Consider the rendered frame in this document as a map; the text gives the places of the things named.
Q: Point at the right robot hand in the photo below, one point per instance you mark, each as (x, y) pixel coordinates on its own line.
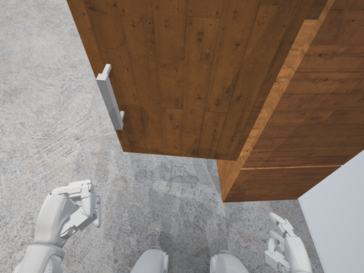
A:
(292, 256)

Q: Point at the handle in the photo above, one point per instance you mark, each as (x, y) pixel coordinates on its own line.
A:
(108, 96)

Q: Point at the left robot forearm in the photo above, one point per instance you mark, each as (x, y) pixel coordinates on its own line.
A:
(41, 258)

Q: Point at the cupboard door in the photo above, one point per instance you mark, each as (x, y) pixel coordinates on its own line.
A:
(191, 75)

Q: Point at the left robot hand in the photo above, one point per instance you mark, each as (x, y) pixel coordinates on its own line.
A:
(52, 226)

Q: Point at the right robot thigh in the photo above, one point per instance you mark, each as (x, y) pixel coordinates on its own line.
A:
(225, 263)

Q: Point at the right robot shin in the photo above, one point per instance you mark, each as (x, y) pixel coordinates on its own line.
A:
(224, 252)

